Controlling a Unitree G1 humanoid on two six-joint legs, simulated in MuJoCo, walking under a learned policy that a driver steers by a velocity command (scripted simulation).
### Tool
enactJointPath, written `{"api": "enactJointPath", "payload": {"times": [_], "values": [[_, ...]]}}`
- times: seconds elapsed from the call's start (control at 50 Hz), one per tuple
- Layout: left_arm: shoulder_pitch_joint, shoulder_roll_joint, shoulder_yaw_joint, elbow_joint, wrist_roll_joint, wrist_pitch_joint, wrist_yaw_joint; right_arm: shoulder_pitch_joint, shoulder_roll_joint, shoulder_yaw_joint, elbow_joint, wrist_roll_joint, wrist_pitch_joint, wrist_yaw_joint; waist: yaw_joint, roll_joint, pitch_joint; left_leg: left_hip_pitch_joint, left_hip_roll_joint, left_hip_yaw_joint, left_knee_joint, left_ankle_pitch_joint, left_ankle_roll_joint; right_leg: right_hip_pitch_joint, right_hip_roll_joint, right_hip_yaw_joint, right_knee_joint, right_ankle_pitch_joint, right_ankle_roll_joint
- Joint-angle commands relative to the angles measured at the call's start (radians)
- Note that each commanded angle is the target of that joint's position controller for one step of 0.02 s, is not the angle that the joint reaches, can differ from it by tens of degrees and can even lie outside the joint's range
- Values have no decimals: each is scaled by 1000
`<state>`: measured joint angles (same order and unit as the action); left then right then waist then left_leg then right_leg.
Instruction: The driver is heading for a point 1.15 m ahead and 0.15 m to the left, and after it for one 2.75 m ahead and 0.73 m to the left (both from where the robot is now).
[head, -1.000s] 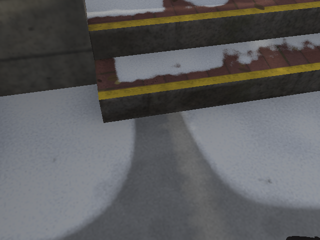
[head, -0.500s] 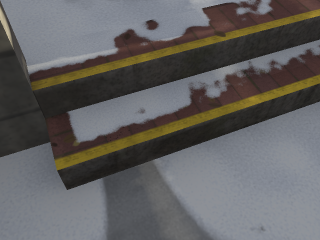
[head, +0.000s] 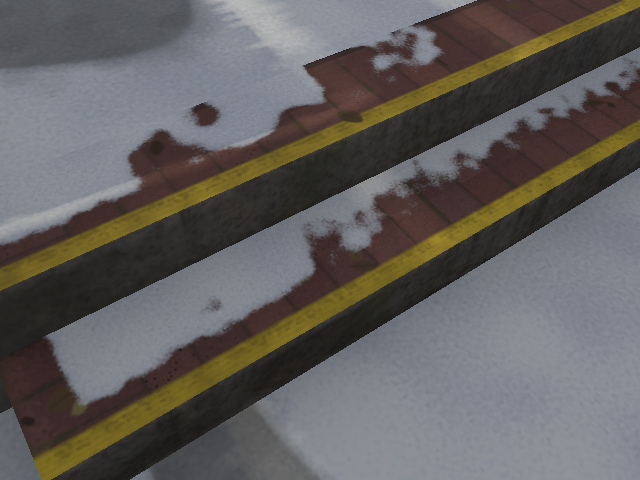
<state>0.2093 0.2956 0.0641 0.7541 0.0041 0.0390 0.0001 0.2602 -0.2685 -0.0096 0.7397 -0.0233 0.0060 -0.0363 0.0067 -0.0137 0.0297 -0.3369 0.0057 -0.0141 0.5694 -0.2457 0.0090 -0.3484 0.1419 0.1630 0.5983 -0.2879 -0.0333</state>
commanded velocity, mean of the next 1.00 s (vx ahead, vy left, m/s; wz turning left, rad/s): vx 0.02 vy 0.00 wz -0.05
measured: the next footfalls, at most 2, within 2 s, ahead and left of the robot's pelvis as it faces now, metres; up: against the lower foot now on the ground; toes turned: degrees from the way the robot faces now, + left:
right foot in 0.28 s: +0.03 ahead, -0.14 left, +0.00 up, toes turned +3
left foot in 1.52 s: +0.36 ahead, +0.13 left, +0.00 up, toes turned +10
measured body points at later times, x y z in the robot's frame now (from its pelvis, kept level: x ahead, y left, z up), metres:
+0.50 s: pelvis +0.01 +0.00 +0.01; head +0.02 +0.00 +0.46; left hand +0.12 +0.27 -0.12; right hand +0.13 -0.26 -0.11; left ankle +0.03 +0.11 -0.73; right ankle -0.01 -0.15 -0.73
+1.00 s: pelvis +0.02 +0.00 +0.01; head +0.02 +0.00 +0.46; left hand +0.06 +0.25 -0.14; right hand +0.07 -0.27 -0.14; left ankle +0.03 +0.11 -0.73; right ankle -0.01 -0.14 -0.72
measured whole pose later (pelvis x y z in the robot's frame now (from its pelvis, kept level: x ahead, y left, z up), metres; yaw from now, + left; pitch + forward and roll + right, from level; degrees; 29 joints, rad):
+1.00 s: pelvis +0.02 +0.00 +0.01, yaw -1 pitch -2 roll +0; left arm 0.26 0.22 0.03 1.03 0.03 0.02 0.02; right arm 0.23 -0.24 -0.03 1.00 -0.02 0.02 -0.01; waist -0.01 0.00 0.01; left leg -0.24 -0.01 0.00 0.55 -0.35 0.03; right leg -0.18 0.00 0.08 0.55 -0.41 -0.01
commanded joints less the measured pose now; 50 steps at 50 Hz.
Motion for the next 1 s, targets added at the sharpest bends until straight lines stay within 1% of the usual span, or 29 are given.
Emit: {"api": "enactJointPath", "payload": {"times": [0.02, 0.04, 0.06, 0.08, 0.1, 0.12, 0.16, 0.18, 0.22, 0.24, 0.26, 0.28, 0.3, 0.32, 0.34, 0.36, 0.38, 0.4, 0.44, 0.52, 0.62, 0.72, 0.88, 0.9, 0.92, 0.94, 0.96, 0.98, 1.0], "values": [[13, 102, 17, -82, 2, -33, 35, -13, -177, -50, -83, -24, -45, -5, 5, 238, -86, 103, 408, -484, -298, 298, 267, -112, -49, 3, 287, -339, 47], [9, 140, 34, -74, -4, -30, 38, -26, -149, -43, -83, -11, -52, -1, 3, 183, -71, 113, 361, -428, -283, 271, 261, -124, -64, 16, 370, -298, 67], [23, 126, 36, -51, -4, -18, 42, -55, -135, -42, -80, 3, -55, 3, 14, 148, -59, 127, 299, -345, -265, 247, 221, -134, -79, 13, 402, -254, 91], [32, 113, 35, -39, 1, -5, 46, -79, -121, -38, -79, 14, -57, 5, 17, 150, -50, 143, 262, -294, -259, 236, 190, -142, -92, 11, 402, -214, 109], [30, 84, 28, -33, 1, 3, 46, -89, -100, -29, -74, 17, -57, 6, 21, 146, -46, 140, 236, -247, -250, 299, 175, -117, -103, 8, 376, -182, 126], [23, 57, 19, -33, -3, 5, 45, -85, -94, -28, -63, 14, -55, 7, 21, 148, -49, 142, 205, -198, -243, 360, 168, -84, -109, -23, 321, -163, 140], [-10, 21, 5, -39, -7, 2, 43, -70, -100, -32, -45, 10, -46, 9, 1, 171, -77, 181, 174, -145, -211, 451, 164, -16, -129, -77, 186, -149, 155], [-32, 16, 1, -42, -9, 1, 42, -55, -109, -36, -37, 9, -41, 10, -16, 178, -89, 200, 173, -143, -196, 478, 169, 11, -133, -91, 124, -147, 157], [-42, 32, 4, -37, -16, -1, 41, -46, -125, -42, -23, 13, -31, 12, -28, 184, -100, 233, 183, -168, -179, 485, 177, 48, -137, -108, 2, -92, 150], [-29, 36, 5, -26, -16, -1, 42, -59, -126, -42, -18, 19, -28, 13, -15, 178, -98, 231, 178, -169, -170, 465, 170, 83, -138, -118, -97, -15, 140], [-16, 40, 5, -14, -12, -2, 41, -62, -125, -42, -11, 26, -27, 16, -4, 168, -89, 213, 166, -164, -167, 431, 150, 137, -140, -122, -212, 106, 123], [-21, 60, 7, -9, -3, -1, 42, -44, -121, -41, 0, 27, -32, 18, -10, 150, -86, 183, 157, -168, -176, 372, 122, 193, -154, -98, -254, 187, 104], [-21, 96, 12, -15, 7, 0, 46, -36, -110, -34, 4, 15, -45, 25, -16, 104, -103, 133, 145, -160, -180, 286, 86, 263, -204, -54, -219, 299, 83], [-23, 148, 26, -7, 3, 3, 49, -14, -119, -37, 4, 2, -59, 37, -49, 11, -108, 95, 94, -113, -184, 206, 59, 286, -225, -48, -142, 355, 50], [-18, 117, 25, 9, -2, 2, 42, -50, -118, -38, 10, 2, -64, 39, -22, -17, -110, 131, 52, -55, -169, 137, 32, 226, -201, -64, -132, 244, 32], [-23, 78, 16, 13, 2, -2, 37, -98, -113, -36, 8, 4, -64, 37, -7, -2, -88, 136, 45, -39, -152, 105, 22, 192, -196, -59, -150, 207, 34], [-30, 64, 12, 22, 8, -6, 37, -117, -93, -32, 8, 7, -59, 32, -9, -11, -77, 133, 44, -32, -145, 97, 23, 173, -198, -56, -164, 200, 39], [-35, 62, 10, 29, 8, -10, 36, -118, -88, -31, 13, 8, -51, 29, -12, -27, -51, 124, 41, -30, -143, 100, 24, 158, -195, -56, -168, 203, 43], [-28, 64, 9, 46, 6, -20, 37, -103, -89, -33, 28, 7, -41, 24, -18, -34, -39, 130, 35, -22, -136, 93, 24, 141, -191, -59, -166, 189, 46], [-19, 64, 4, 78, 3, -29, 40, -102, -88, -35, 56, 9, -33, 21, -20, -29, -19, 137, 30, -16, -130, 80, 17, 116, -187, -57, -171, 156, 46], [-1, 64, -1, 121, 1, -37, 42, -98, -90, -37, 98, 12, -29, 17, -17, -7, -11, 143, 27, -12, -131, 82, 9, 112, -180, -62, -173, 141, 44], [11, 53, -8, 165, 1, -41, 42, -94, -88, -35, 140, 15, -25, 14, -16, 6, -6, 144, 27, -12, -134, 82, 5, 112, -170, -72, -177, 130, 41], [24, 39, -17, 222, 1, -42, 43, -81, -85, -31, 199, 17, -23, 7, -14, 13, -2, 140, 27, -12, -143, 75, 5, 115, -158, -87, -182, 125, 41], [45, 30, -19, 237, -1, -41, 43, -64, -81, -30, 213, 19, -21, 6, -12, 17, -23, 146, 17, -5, -149, -43, 9, 121, -145, -103, -182, 21, 37], [68, 27, -23, 252, 32, -29, 34, -33, -84, -34, 228, 3, -1, 14, -16, 18, -2, 133, 50, -65, -170, -185, 39, 100, -170, -47, -201, -109, 5], [63, 33, -19, 250, 33, -24, 28, -28, -95, -40, 230, 4, 10, 20, -19, 24, 34, 103, 44, -77, -179, -351, 59, 66, -153, -53, -191, -272, -16], [52, 38, -18, 242, 32, -22, 24, -26, -103, -43, 227, 3, 16, 24, -21, 38, 71, 75, 51, -104, -196, -460, 77, 22, -147, -50, -185, -372, -31], [44, 34, -19, 236, 29, -25, 21, -17, -106, -46, 226, 5, 17, 26, -26, 48, 100, 68, 64, -135, -213, -511, 93, -14, -145, -49, -173, -401, -40], [35, 22, -22, 231, 27, -32, 20, 1, -106, -48, 231, 6, 12, 26, -33, 61, 111, 82, 87, -179, -233, -522, 109, -38, -143, -52, -153, -373, -42]]}}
